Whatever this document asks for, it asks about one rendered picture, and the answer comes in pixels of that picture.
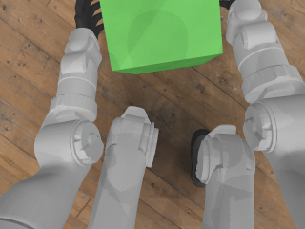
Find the left robot thigh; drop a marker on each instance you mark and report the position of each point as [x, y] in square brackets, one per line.
[117, 195]

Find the robot left forearm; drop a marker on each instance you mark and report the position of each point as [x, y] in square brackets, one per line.
[77, 82]

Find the carton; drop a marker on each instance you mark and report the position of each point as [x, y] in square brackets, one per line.
[149, 36]

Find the right robot upper arm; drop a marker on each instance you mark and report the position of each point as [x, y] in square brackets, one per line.
[276, 127]

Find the left robot upper arm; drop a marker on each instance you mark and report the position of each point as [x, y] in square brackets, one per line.
[65, 152]

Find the robot right hand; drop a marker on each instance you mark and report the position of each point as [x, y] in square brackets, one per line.
[225, 3]

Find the robot right forearm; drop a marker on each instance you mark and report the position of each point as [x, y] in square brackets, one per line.
[258, 53]

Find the robot left shin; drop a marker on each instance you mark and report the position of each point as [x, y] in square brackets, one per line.
[115, 128]

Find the robot left hand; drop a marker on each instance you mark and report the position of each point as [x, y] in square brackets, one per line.
[85, 18]

